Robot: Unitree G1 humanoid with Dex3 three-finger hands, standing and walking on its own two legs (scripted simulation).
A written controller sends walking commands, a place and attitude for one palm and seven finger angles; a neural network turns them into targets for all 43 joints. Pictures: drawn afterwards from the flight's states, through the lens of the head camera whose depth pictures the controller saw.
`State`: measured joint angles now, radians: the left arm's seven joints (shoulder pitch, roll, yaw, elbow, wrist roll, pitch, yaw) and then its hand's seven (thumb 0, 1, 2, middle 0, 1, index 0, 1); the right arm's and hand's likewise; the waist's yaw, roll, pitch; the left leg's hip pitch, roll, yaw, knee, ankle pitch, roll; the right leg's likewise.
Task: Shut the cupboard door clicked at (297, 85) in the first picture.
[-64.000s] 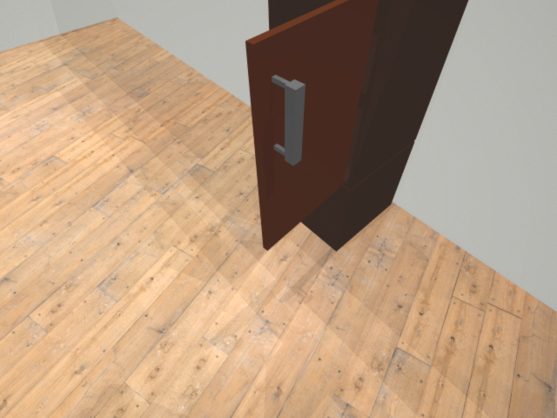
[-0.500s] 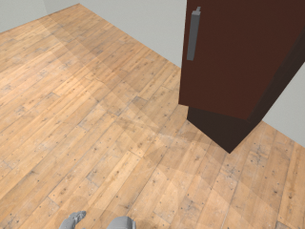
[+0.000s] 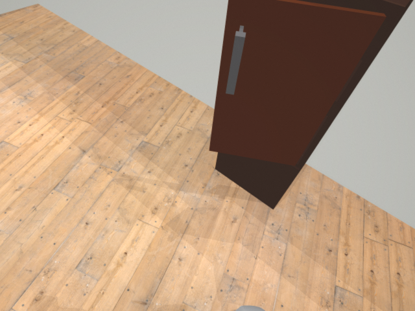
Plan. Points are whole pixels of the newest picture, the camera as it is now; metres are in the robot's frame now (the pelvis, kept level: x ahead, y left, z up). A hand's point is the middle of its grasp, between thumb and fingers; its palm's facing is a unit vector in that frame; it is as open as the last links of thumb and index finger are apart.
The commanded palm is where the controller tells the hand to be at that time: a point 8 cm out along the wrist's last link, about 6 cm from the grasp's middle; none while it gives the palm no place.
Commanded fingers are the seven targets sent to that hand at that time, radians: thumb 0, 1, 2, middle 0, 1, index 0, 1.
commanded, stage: take the last steps up to it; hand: left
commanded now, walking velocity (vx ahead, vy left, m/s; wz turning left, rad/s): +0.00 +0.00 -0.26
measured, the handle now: (235, 61) +0.71 -0.02 +0.09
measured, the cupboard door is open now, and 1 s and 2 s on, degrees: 29 29 29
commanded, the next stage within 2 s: come to a stop and stand still in 0.82 s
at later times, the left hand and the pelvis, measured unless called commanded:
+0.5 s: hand out of the picture +0.08 +0.11 -0.17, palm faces -0.07 -0.98 -0.17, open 7.4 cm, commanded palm none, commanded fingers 0.00 0.90 0.90 -0.20 -0.30 -0.20 -0.30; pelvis +0.06 -0.06 +0.00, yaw -5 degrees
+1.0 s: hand (179, 232) +0.32 +0.09 -0.17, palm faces -0.13 -0.97 -0.21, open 7.4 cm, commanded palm none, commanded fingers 0.00 0.90 0.90 -0.20 -0.30 -0.20 -0.30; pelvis +0.22 -0.09 +0.00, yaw -8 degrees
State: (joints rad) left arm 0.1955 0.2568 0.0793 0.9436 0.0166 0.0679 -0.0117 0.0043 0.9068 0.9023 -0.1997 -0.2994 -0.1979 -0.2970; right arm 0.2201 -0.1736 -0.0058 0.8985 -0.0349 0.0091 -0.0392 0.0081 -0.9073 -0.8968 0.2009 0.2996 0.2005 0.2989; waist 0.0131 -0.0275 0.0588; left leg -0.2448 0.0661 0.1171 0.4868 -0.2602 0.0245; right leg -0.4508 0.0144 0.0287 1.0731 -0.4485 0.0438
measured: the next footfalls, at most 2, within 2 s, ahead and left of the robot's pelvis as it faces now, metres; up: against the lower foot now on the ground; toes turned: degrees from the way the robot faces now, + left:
right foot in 0.22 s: +0.01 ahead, -0.14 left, +0.00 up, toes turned -8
left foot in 0.66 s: +0.24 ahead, +0.03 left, +0.00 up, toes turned +1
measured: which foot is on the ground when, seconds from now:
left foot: down 0.00-0.22, up 0.24-0.64, down 0.66-1.00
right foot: up 0.00-0.20, down 0.22-0.66, up 0.68-1.00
